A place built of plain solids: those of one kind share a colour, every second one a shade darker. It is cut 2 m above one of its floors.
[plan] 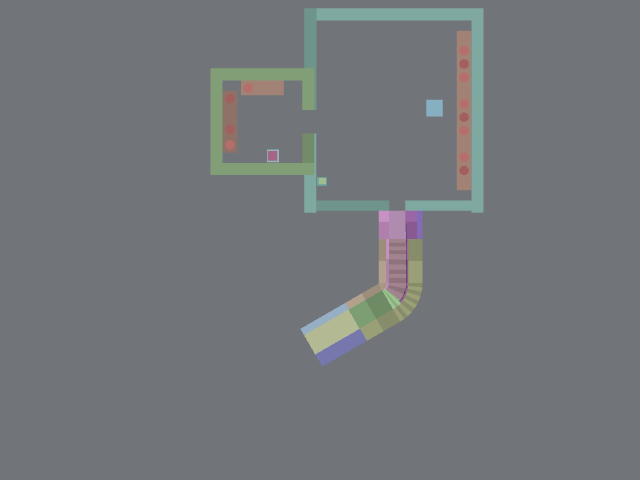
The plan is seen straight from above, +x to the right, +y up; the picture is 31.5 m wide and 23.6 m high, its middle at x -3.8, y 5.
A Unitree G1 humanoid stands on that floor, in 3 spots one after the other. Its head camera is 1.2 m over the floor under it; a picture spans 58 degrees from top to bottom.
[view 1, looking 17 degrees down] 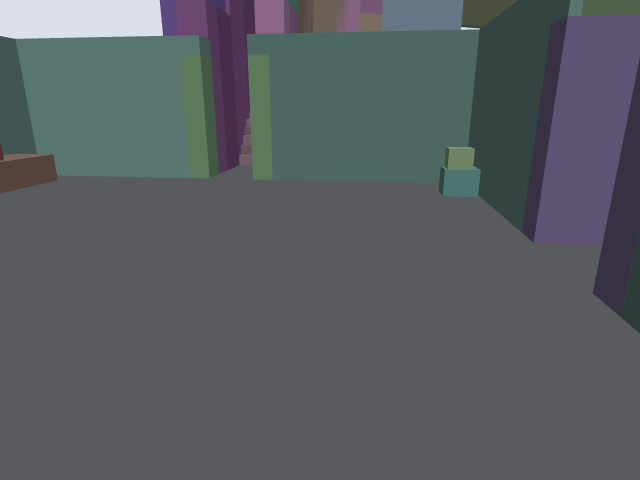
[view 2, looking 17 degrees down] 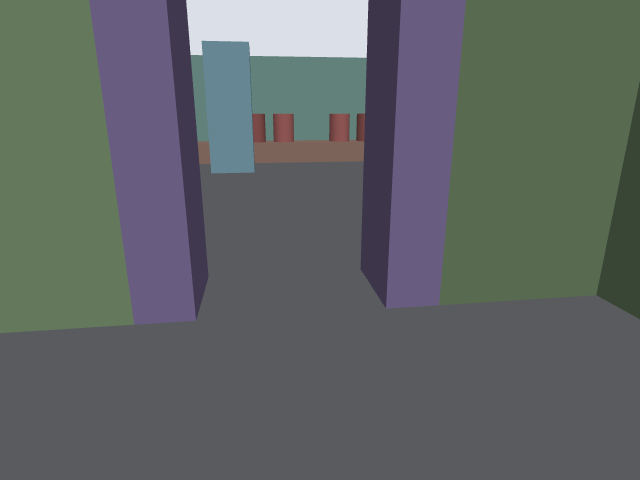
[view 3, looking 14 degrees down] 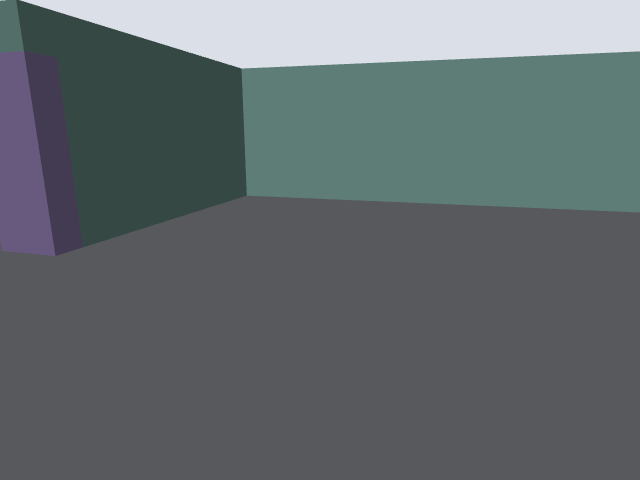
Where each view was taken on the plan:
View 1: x -2.48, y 14.29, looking -83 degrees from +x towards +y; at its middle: ground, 4.10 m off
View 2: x -7.05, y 10.99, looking -8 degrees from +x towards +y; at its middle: ground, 4.10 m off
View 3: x -0.30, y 8.13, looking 106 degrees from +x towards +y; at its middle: ground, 4.96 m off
